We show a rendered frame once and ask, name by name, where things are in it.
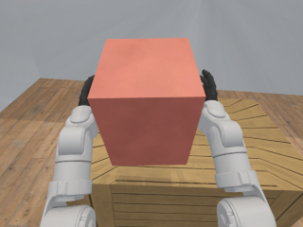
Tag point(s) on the left robot forearm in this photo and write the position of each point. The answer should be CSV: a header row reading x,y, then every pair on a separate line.
x,y
74,152

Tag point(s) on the pedestal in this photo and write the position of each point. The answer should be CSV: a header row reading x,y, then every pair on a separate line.
x,y
187,195

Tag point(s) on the left robot hand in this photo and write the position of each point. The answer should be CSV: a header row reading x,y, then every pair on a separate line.
x,y
85,92

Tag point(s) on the left robot upper arm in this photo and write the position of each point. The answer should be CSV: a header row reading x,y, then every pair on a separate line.
x,y
70,216

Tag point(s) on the right robot forearm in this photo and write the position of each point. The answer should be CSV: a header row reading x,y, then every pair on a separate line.
x,y
225,139

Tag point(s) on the right robot upper arm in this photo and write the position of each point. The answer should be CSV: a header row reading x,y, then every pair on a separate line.
x,y
244,211

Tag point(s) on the carton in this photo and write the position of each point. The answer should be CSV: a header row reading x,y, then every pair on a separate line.
x,y
147,98

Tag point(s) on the right robot hand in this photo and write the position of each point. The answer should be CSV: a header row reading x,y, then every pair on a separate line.
x,y
209,86

